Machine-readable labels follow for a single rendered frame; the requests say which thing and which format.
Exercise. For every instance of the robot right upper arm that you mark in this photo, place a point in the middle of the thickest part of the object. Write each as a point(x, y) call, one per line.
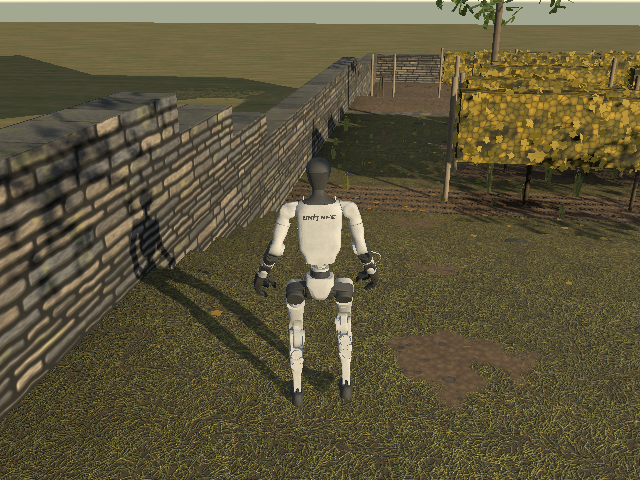
point(350, 210)

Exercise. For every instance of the left robot hand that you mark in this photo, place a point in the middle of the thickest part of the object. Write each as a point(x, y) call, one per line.
point(258, 282)

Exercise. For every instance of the robot head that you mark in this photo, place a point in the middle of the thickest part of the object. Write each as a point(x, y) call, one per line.
point(318, 172)

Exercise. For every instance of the robot right forearm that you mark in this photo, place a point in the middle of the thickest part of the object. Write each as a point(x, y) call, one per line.
point(367, 260)

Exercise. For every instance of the robot left shin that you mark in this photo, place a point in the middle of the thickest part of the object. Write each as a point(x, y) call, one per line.
point(296, 362)

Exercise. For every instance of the robot left forearm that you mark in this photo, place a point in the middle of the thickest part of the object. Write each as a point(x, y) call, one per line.
point(267, 263)

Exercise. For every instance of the right robot hand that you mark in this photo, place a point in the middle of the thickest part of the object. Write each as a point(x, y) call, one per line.
point(374, 279)

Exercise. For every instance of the robot left upper arm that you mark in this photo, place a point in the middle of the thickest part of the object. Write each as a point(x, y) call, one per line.
point(287, 211)

